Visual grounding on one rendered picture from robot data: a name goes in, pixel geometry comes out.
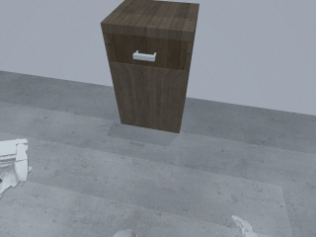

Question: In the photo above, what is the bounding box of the robot left hand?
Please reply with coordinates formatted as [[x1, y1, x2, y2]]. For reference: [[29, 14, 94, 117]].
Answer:
[[0, 138, 32, 198]]

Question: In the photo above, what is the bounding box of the cabinet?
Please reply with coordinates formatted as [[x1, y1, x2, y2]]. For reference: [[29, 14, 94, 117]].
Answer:
[[100, 0, 199, 133]]

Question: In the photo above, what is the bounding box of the handle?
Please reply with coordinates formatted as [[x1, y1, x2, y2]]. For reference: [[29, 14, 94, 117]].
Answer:
[[132, 50, 157, 61]]

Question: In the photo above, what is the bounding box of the robot right hand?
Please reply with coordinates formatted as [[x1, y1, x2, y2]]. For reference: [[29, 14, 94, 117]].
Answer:
[[231, 215, 259, 237]]

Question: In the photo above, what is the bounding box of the drawer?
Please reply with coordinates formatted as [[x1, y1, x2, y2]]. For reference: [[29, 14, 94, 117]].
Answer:
[[107, 32, 189, 71]]

